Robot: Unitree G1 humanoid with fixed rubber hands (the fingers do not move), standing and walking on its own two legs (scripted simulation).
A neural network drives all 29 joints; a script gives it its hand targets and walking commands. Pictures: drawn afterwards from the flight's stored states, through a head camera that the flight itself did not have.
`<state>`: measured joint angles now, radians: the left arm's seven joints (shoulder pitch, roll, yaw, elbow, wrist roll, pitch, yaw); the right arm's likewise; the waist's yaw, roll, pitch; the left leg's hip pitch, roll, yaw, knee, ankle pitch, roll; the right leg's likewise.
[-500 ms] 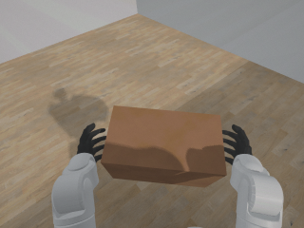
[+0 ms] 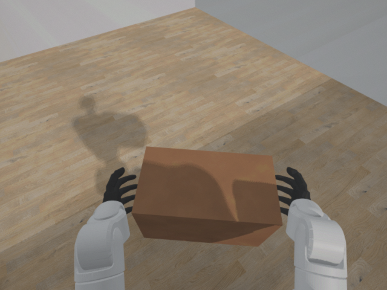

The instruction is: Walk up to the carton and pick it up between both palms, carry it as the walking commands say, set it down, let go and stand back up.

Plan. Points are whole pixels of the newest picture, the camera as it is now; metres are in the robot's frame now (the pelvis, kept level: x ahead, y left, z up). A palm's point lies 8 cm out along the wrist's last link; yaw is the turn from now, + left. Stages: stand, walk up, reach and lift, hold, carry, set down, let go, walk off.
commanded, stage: carry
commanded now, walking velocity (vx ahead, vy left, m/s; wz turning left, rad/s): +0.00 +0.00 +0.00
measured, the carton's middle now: (204, 198) +0.31 -0.01 +0.00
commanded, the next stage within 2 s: none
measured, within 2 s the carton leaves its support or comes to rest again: neither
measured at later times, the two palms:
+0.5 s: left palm (102, 239) +0.20 +0.17 +0.09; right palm (313, 239) +0.19 -0.18 +0.08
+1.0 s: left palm (108, 233) +0.22 +0.18 +0.05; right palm (297, 229) +0.22 -0.17 +0.05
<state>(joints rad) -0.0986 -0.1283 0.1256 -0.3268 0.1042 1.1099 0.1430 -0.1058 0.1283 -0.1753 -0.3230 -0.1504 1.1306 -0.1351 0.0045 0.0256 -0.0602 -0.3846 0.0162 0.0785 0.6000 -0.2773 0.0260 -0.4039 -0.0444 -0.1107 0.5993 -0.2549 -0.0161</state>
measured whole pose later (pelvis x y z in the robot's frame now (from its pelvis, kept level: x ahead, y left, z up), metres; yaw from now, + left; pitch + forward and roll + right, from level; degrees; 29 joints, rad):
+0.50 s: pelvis -0.05 +0.00 +0.00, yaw +1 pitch -1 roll +1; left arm -0.10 -0.13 0.13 -0.33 0.12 1.14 0.13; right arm -0.09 0.13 -0.16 -0.34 -0.15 1.16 -0.14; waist -0.01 -0.01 -0.08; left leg -0.37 -0.01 0.08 0.56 -0.19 0.03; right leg -0.40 -0.07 -0.11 0.60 -0.21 -0.02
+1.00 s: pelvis -0.04 +0.01 +0.00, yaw +1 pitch +0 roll +0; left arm -0.10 -0.13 0.15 -0.12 0.18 0.93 0.09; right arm -0.09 0.13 -0.18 -0.11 -0.15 0.94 -0.13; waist 0.00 -0.02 -0.06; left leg -0.39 0.00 0.08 0.60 -0.22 0.03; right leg -0.40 -0.06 -0.11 0.60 -0.20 -0.02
